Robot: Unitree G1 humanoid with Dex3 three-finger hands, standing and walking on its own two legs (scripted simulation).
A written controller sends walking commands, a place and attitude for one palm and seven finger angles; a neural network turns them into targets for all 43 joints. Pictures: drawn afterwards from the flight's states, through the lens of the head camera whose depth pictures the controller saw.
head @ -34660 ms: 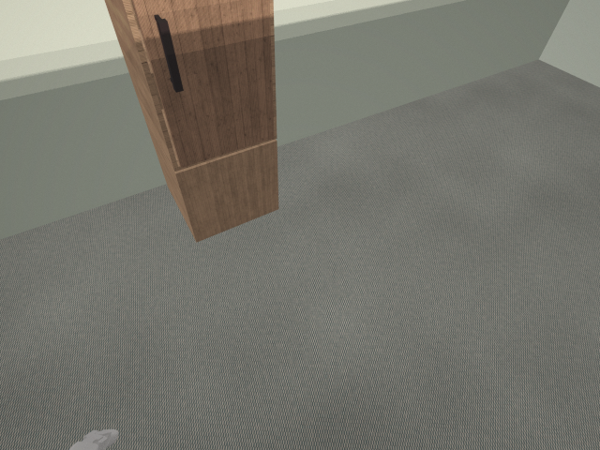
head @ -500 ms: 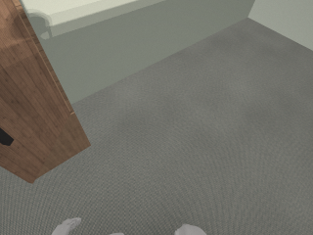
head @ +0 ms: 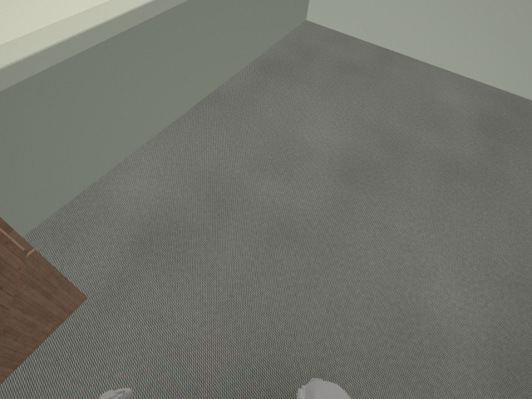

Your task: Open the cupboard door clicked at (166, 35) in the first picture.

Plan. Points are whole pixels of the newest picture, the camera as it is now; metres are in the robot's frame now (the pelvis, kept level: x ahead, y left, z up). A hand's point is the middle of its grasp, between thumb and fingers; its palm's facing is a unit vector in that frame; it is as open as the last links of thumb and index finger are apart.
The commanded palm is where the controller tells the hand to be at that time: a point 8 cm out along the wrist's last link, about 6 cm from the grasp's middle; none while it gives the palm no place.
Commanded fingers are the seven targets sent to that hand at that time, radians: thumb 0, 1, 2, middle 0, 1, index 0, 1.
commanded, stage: walk to a spot facing it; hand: left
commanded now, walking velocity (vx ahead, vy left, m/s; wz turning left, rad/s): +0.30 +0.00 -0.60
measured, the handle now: out of the picture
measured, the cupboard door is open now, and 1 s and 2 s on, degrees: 41 41 41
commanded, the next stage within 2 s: turn to face it in 1.24 s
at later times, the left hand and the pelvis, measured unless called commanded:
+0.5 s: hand (200, 322) +0.27 +0.14 -0.19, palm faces -0.32 -0.94 -0.14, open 7.4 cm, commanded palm none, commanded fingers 0.00 0.90 0.90 -0.20 -0.30 -0.20 -0.30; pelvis +0.16 -0.03 -0.01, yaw -18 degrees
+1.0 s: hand (281, 218) +0.52 -0.02 -0.17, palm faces -0.43 -0.89 -0.18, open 7.2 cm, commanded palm none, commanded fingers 0.00 0.90 0.90 -0.20 -0.30 -0.20 -0.30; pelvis +0.36 -0.15 +0.00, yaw -26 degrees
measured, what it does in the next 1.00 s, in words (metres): walks ahead, turning right: right foot, then left foot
